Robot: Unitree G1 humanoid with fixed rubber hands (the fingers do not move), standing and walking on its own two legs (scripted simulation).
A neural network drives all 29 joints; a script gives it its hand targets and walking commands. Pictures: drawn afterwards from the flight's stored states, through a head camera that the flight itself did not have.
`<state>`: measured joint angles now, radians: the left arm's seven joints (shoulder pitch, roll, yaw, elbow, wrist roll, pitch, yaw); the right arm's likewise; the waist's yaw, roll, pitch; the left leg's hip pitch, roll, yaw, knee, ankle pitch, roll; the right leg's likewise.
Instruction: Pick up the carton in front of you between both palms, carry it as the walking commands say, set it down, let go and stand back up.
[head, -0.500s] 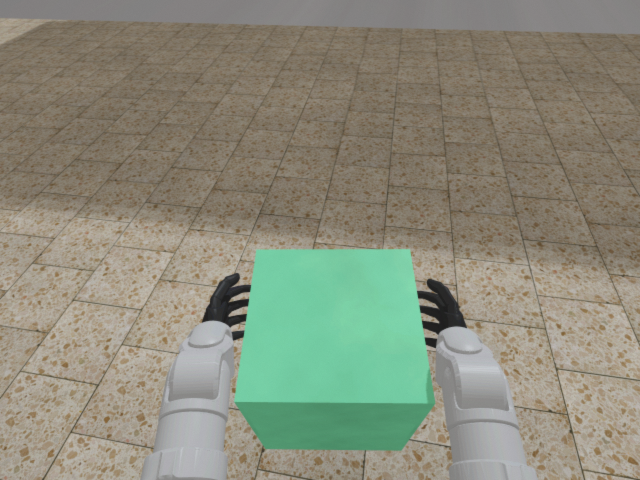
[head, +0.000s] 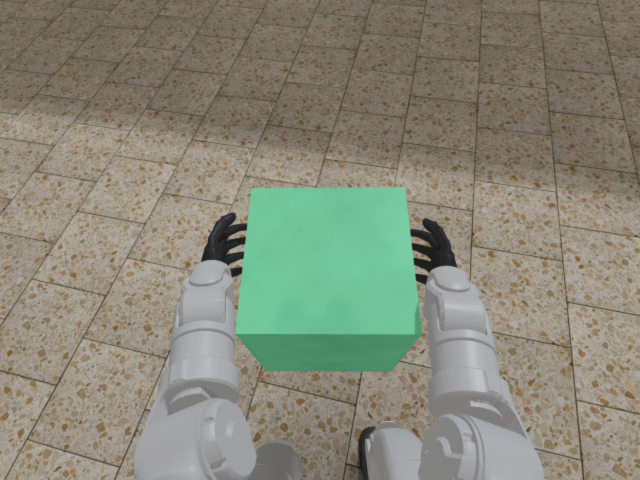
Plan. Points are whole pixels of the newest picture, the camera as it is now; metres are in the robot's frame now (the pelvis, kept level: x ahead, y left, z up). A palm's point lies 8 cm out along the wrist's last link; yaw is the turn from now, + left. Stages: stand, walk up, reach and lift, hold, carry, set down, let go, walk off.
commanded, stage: set down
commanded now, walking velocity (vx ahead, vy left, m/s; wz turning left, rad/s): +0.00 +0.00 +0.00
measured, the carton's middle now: (328, 289) +0.37 +0.01 -0.09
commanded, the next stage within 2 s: none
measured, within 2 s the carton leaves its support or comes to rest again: neither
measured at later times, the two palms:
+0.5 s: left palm (260, 286) +0.41 +0.14 -0.19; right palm (424, 294) +0.40 -0.16 -0.20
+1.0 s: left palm (285, 301) +0.45 +0.12 -0.35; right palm (421, 305) +0.44 -0.18 -0.36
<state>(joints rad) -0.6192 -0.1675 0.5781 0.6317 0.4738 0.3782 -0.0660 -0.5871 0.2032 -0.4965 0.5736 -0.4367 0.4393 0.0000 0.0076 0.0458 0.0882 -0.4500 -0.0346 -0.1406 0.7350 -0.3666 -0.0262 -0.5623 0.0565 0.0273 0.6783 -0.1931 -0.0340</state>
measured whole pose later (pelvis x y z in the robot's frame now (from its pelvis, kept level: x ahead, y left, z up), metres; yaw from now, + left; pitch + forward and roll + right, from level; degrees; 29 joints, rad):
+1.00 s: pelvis -0.04 +0.01 -0.24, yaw +5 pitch +45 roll +6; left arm -1.03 -0.07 0.45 0.69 0.11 0.19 0.16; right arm -1.06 -0.14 -0.36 0.74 -0.18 0.26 0.00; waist -0.06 0.07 -0.07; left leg -1.92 -0.18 -0.05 1.75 -0.63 -0.08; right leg -2.07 0.08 0.12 1.70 -0.41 0.03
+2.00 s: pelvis -0.07 +0.02 -0.36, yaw +9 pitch +38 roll +2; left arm -1.43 0.08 0.27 0.95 0.00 0.19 0.23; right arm -1.41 -0.36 -0.36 1.01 -0.10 0.23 0.06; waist -0.13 0.11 0.35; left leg -2.17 -0.26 -0.05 2.15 -0.65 -0.09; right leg -2.27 -0.02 0.06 2.08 -0.47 0.03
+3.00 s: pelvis -0.07 +0.01 -0.37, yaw +8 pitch +32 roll +3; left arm -1.45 0.25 0.07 0.90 -0.18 0.16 0.20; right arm -1.50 -0.55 -0.22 1.15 0.18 0.06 0.05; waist -0.10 0.06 0.48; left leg -2.12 -0.14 -0.02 2.21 -0.67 -0.08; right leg -2.24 -0.03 0.03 2.14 -0.46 -0.03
